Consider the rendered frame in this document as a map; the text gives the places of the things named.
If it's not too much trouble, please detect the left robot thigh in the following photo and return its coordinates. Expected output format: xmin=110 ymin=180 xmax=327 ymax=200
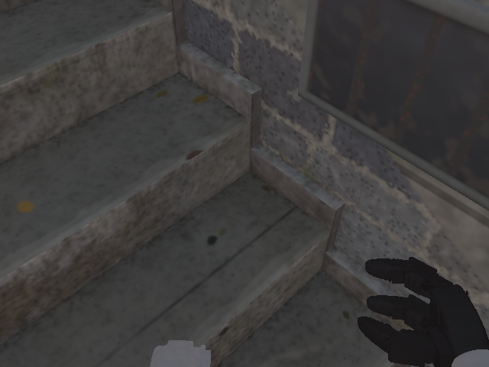
xmin=151 ymin=340 xmax=211 ymax=367

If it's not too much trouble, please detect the robot right forearm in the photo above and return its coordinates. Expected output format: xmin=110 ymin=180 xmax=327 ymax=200
xmin=452 ymin=349 xmax=489 ymax=367

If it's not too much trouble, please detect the right robot hand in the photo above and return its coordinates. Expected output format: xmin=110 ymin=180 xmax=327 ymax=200
xmin=358 ymin=257 xmax=489 ymax=367

